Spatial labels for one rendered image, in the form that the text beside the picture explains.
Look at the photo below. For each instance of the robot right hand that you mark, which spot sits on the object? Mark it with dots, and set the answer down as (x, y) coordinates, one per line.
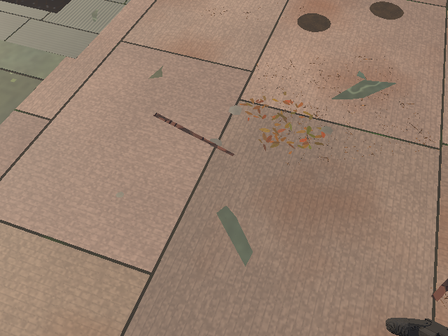
(415, 327)

